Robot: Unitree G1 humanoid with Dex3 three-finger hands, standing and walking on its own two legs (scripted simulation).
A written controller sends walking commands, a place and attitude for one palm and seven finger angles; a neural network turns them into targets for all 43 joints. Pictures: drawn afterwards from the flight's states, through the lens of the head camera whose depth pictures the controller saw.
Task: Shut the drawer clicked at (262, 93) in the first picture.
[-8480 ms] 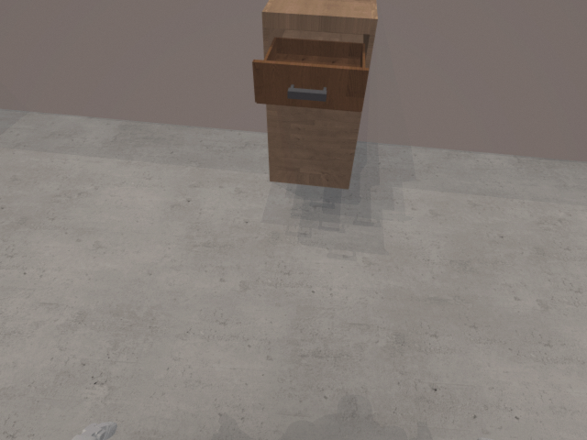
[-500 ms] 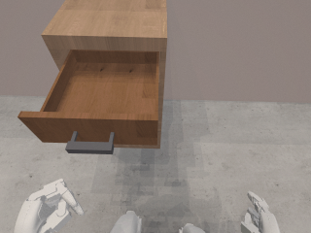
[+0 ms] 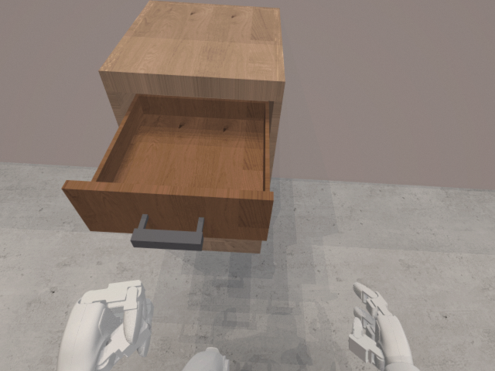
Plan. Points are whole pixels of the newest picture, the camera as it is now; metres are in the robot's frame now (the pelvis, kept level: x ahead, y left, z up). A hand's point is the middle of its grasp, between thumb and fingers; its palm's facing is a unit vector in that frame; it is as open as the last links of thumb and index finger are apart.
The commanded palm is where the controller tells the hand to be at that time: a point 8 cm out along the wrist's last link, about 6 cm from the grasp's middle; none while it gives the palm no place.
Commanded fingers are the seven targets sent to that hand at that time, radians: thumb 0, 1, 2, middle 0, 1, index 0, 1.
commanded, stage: raise the hand and make a fist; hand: left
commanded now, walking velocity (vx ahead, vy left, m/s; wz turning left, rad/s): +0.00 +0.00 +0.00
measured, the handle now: (170, 230) +0.36 +0.18 -0.01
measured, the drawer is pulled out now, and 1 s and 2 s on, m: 0.30 0.30 0.30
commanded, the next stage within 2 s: bring the fist close to the handle in 0.36 s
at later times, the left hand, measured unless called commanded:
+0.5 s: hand (165, 328) +0.17 +0.12 +0.08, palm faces +0.05 -1.00 -0.06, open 3.3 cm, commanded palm +0.13 +0.19 +0.09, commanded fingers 0.00 0.90 0.90 -1.40 -1.60 -1.40 -1.60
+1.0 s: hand (174, 305) +0.21 +0.13 +0.04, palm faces +0.05 -1.00 -0.05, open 3.3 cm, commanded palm +0.18 +0.19 +0.04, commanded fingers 0.00 0.90 0.90 -1.40 -1.60 -1.40 -1.60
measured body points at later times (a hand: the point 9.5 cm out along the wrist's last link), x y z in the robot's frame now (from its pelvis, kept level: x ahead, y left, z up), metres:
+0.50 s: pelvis +0.01 -0.03 +0.00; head +0.03 -0.04 +0.45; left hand +0.16 +0.18 +0.09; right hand +0.20 -0.26 -0.06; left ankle +0.06 +0.08 -0.67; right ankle +0.00 -0.13 -0.67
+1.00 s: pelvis +0.01 -0.05 -0.02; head +0.07 -0.05 +0.43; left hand +0.20 +0.18 +0.04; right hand +0.19 -0.29 -0.10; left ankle +0.06 +0.08 -0.67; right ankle +0.00 -0.13 -0.67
